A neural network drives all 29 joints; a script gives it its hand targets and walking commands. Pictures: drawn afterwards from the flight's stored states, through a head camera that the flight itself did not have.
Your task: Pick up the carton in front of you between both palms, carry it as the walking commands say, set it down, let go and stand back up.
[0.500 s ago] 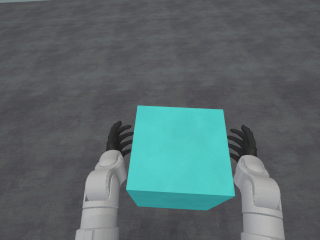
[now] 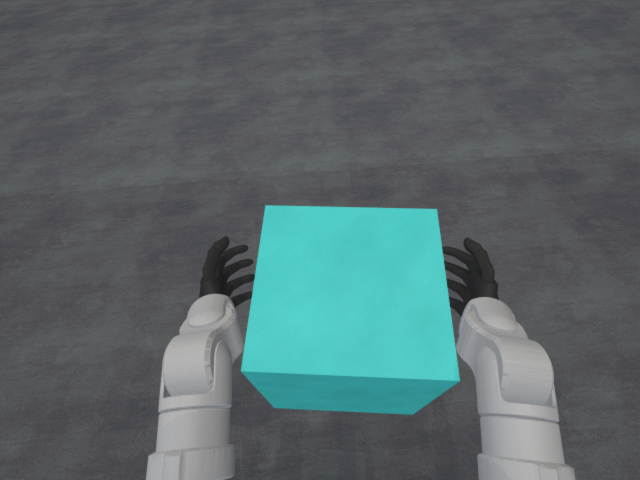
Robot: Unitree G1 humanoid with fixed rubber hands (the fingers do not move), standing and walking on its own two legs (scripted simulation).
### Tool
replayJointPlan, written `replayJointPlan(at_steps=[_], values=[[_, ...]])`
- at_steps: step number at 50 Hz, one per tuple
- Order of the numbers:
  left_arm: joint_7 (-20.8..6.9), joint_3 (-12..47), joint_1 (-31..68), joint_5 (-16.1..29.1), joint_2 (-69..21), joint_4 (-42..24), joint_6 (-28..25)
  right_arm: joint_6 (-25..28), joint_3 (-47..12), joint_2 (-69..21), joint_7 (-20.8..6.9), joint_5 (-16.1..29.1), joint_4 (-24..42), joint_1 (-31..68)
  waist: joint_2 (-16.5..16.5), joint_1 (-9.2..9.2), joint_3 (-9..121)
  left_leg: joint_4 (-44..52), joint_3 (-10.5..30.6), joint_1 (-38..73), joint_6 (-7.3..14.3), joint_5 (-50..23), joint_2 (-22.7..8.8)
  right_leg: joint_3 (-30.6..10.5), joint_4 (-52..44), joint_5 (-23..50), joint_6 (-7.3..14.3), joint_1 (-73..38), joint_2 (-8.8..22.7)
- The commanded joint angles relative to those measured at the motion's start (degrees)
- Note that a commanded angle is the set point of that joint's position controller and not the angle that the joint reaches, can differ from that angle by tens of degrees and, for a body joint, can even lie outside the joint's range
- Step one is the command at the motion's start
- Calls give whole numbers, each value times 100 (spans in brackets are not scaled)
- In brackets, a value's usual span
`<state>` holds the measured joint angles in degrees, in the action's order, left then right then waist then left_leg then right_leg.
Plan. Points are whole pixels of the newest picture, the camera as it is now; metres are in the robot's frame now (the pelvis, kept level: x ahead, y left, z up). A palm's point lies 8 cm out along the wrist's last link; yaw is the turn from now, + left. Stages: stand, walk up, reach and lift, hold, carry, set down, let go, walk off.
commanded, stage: carry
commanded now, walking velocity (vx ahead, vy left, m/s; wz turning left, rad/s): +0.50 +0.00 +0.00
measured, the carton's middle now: (346, 320) +0.33 +0.00 +0.00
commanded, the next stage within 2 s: none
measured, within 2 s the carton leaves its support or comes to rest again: neither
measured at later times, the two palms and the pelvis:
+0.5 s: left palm (230, 179) +0.54 +0.18 +0.07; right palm (424, 183) +0.52 -0.12 +0.08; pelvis +0.31 +0.04 +0.01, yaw -3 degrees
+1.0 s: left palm (276, 77) +0.83 +0.14 +0.09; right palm (425, 76) +0.84 -0.16 +0.08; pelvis +0.61 -0.01 +0.00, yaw +1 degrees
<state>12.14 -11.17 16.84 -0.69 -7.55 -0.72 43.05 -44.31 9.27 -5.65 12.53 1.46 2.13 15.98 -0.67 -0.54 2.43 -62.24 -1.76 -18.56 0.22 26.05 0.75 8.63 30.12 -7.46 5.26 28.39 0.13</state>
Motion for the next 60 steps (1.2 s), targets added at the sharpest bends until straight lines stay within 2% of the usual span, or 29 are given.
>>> replayJointPlan(at_steps=[1,3,6,11,17,19,20,21,22,23,24,25,26,27,29,33,38,42,44,45,46,47,48,49,50,51,53,56,60], values=[[-49,3283,2089,847,-3778,-1020,218,-143,-3086,-4044,39,516,747,2216,422,-87,2426,-428,248,-2193,-23,-390,-400,-2762,-1114,2267,570,-4073,1965],[-162,3462,2052,961,-3926,-1377,351,-249,-3123,-4187,-20,429,857,1932,519,-67,2258,449,133,-1747,-80,-602,-447,-2159,-1368,2122,300,-3605,1747],[-289,3689,1515,1082,-3994,-1847,599,-443,-3300,-4290,-90,426,1241,1309,743,-71,2173,1310,-219,-1565,-191,-693,-323,-1606,-1534,2086,294,-3505,1580],[-391,3700,521,1095,-3892,-2437,1071,-950,-3536,-4319,-177,557,2113,603,1065,-70,1563,2524,-611,-1625,-222,-1717,-324,-948,-1727,1958,142,-3372,1304],[-429,3742,-220,863,-3716,-2983,1563,-1484,-3784,-4090,-384,724,2839,72,1026,-81,943,3517,-951,-908,-63,-2302,-260,-523,-1478,2494,-24,-3133,1308],[-449,3840,-446,848,-3652,-3202,1718,-1615,-3742,-4001,-441,687,2897,-356,685,52,1257,3882,-1342,540,25,-2095,28,-34,-258,2743,-209,-2612,1030],[-456,3891,-562,832,-3579,-3288,1786,-1675,-3700,-3953,-463,632,2895,-617,388,125,1568,3762,-906,1709,89,-1757,-332,79,624,1975,-364,-1814,885],[-467,3964,-465,846,-3481,-3416,1863,-1711,-3624,-3785,-463,567,2850,-636,-877,187,1914,4272,1549,2620,680,-999,-1857,140,2327,336,-643,-524,420],[-489,4043,-398,896,-3372,-3500,1921,-1721,-3650,-3849,-467,622,2800,-647,-1812,247,1874,4933,3248,3130,1258,-1119,-2568,-205,3397,-1863,-632,867,-132],[-519,4156,-363,954,-3523,-3460,1925,-1736,-3699,-3940,-511,676,2925,-614,-1320,205,1674,4965,3003,2831,1331,-1362,-2589,-738,4088,-2052,-486,1177,230],[-564,4148,-329,935,-3725,-3404,1912,-1717,-3794,-4121,-571,734,2961,-506,-864,205,1580,4937,2534,2416,1278,-1673,-2410,-837,4230,-1844,-385,1179,432],[-602,4113,-352,896,-3950,-3282,1880,-1690,-3889,-4258,-639,781,3016,-346,-380,173,1416,5050,1998,1930,1074,-1607,-2273,-900,3987,-1482,-353,1043,655],[-626,4085,-371,839,-4113,-3168,1842,-1663,-3979,-4373,-699,826,3038,-192,-164,129,1332,5255,1554,1473,871,-1323,-2118,-935,3507,-1155,-376,803,796],[-634,4058,-437,770,-4186,-3090,1811,-1641,-4034,-4402,-748,863,3056,-122,-243,116,1303,5397,1167,1218,732,-1098,-1961,-784,3152,-926,-409,585,770],[-623,4008,-622,644,-4229,-2938,1759,-1617,-4085,-4362,-821,899,2996,-188,-440,125,1205,5654,697,1067,660,-851,-1770,-547,2490,-614,-522,451,709],[-527,3945,-826,506,-4000,-2923,1778,-1643,-3947,-4033,-803,824,2850,-553,-547,155,880,5841,249,1417,665,-1167,-1621,-247,1152,44,-715,749,674],[-428,4048,-559,762,-3710,-3408,1892,-1734,-3810,-3744,-636,808,3173,-566,-713,183,460,5623,-229,1741,620,-2223,-1456,62,412,518,-681,798,558],[-350,3959,-520,864,-3297,-3578,2016,-1848,-3723,-3426,-464,741,3329,-546,-815,189,303,5199,-395,2104,565,-3191,-1514,215,-98,387,-489,461,464],[-306,3849,-613,869,-3121,-3547,2057,-1905,-3738,-3280,-394,757,3425,-447,-771,91,603,4299,-724,2005,442,-4236,-1411,582,-394,109,-357,-572,173],[-288,3782,-705,871,-3070,-3498,2070,-1932,-3757,-3231,-366,768,3461,-459,-504,2,980,3331,-1030,1614,290,-4639,-1185,801,-473,-158,-319,-1681,-83],[-269,3710,-834,844,-3053,-3462,2079,-1954,-3768,-3141,-342,772,3511,-395,10,-102,1404,2050,-1099,754,85,-3639,-1013,-65,-617,-454,-255,-2886,516],[-261,3666,-756,833,-2993,-3459,2071,-1990,-3854,-3135,-342,841,3724,-399,1533,-127,2046,89,-1003,-932,-253,-2147,-279,-2957,-1219,-1188,563,-4216,2123],[-295,3705,-846,906,-3180,-3416,2074,-2006,-3951,-3209,-370,930,3775,-297,1941,-102,1871,-880,-350,-1915,-226,28,65,-3903,-1763,-168,820,-4291,2466],[-359,3745,-754,958,-3375,-3516,2068,-1995,-4010,-3526,-401,936,3634,-282,1428,-63,1846,-1363,66,-2092,-39,36,-347,-3222,-1562,502,745,-4102,2381],[-429,3868,-645,995,-3641,-3578,2029,-1961,-4006,-3755,-452,887,3568,-299,872,-59,1838,-1345,122,-2064,63,-213,-580,-2671,-1439,852,613,-3742,2230],[-492,3962,-455,1027,-3814,-3660,1988,-1926,-4018,-4004,-502,871,3493,-274,390,-28,1691,-919,204,-1889,93,-590,-791,-2197,-1558,749,396,-3242,2081],[-615,4157,-302,1126,-4048,-3747,1927,-1841,-4014,-4295,-565,752,3443,-320,509,3,1531,-190,42,-1532,50,-1041,-831,-1514,-1902,179,110,-2659,1824],[-717,4211,-373,1190,-3945,-3778,1907,-1793,-3978,-4321,-557,612,3426,-448,775,-8,1269,745,-224,-1586,-63,-1436,-831,-1031,-2315,-282,177,-2472,1685],[-666,4109,-543,1151,-3591,-3790,1981,-1869,-3944,-4040,-472,593,3504,-544,756,-12,864,2061,-548,-1834,-165,-2071,-761,-579,-2406,232,198,-2751,1496]])
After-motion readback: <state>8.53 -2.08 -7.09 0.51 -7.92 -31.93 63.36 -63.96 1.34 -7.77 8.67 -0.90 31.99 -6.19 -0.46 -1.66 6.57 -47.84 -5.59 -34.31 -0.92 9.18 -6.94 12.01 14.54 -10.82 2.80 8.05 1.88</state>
